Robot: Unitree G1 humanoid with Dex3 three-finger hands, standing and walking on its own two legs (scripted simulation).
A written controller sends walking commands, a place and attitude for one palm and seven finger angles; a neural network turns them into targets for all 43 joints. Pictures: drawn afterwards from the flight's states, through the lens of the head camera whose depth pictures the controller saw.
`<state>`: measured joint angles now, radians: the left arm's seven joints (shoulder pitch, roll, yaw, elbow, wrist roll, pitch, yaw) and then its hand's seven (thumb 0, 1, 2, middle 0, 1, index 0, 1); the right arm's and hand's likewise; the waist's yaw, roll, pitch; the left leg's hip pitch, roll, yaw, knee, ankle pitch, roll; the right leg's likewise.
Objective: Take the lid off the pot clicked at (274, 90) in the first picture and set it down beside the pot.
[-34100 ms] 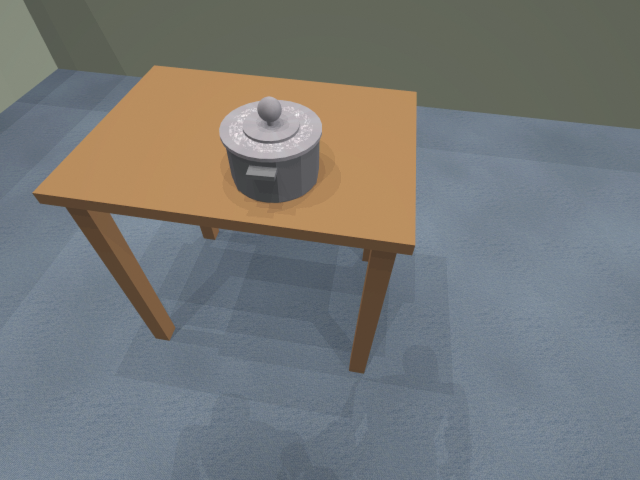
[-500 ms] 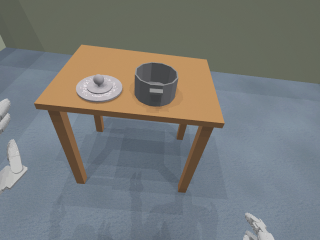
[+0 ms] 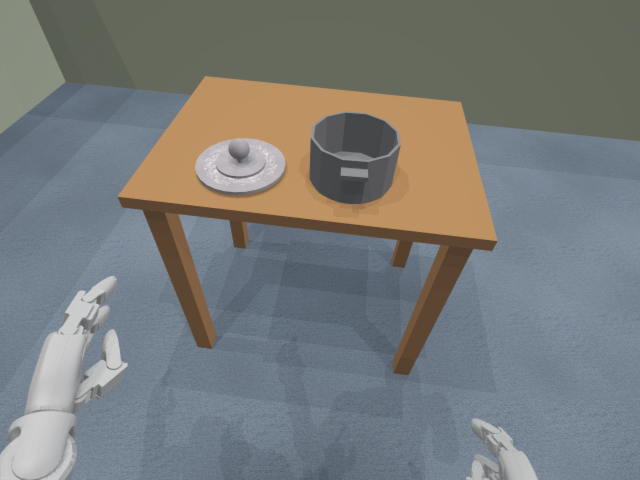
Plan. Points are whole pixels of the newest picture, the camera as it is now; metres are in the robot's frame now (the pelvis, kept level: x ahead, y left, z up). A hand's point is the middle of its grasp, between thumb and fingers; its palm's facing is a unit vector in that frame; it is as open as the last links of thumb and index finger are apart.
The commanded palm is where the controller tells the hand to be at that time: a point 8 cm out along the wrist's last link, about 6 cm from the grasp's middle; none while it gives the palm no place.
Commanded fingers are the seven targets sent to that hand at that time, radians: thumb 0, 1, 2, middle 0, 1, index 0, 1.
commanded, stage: stop stepping back and stand still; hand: left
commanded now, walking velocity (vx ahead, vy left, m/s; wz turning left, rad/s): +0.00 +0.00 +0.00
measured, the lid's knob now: (239, 149) +0.75 +0.22 -0.01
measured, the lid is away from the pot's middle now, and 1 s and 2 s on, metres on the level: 0.25 0.25 0.25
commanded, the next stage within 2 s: let the arm hang, fingers relaxed in 0.10 s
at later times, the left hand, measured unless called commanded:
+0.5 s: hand out of the picture +0.02 +0.17 -0.17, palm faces +0.01 -0.98 -0.21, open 7.3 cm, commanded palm none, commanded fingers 0.00 0.90 0.90 -0.20 -0.30 -0.20 -0.30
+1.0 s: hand out of the picture +0.07 +0.16 -0.17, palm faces +0.02 -0.98 -0.18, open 7.3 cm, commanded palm none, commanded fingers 0.00 0.90 0.90 -0.20 -0.30 -0.20 -0.30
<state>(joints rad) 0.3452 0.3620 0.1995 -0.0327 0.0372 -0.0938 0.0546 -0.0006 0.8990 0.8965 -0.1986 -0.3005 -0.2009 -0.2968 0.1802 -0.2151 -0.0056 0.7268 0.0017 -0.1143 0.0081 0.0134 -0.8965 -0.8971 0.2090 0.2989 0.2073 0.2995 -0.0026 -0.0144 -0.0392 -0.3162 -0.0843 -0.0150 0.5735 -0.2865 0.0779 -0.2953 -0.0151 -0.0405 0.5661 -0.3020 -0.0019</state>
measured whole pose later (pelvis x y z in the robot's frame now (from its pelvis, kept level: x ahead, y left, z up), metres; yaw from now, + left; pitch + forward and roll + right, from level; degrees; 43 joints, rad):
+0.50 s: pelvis +0.03 -0.02 +0.01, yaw +0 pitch +1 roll -1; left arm 0.31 0.21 0.01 1.02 0.01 0.02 0.04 0.00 0.93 0.89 -0.20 -0.30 -0.20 -0.30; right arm 0.34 -0.14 -0.02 1.00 0.00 0.00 -0.04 0.01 -0.90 -0.90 0.20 0.30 0.20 0.30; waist 0.00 -0.02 0.06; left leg -0.22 -0.05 -0.03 0.52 -0.30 0.05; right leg -0.18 0.04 -0.03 0.45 -0.29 -0.03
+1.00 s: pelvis +0.04 -0.01 +0.01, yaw -1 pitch +0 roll -1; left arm 0.25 0.16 0.02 1.06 0.01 0.01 0.05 0.00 0.93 0.90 -0.20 -0.30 -0.20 -0.30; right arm 0.32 -0.11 -0.02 1.06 -0.01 -0.01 -0.05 0.01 -0.91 -0.90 0.20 0.30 0.20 0.30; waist -0.01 -0.03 0.04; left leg -0.17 -0.05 -0.02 0.48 -0.31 0.06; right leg -0.14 0.03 -0.01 0.44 -0.30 -0.02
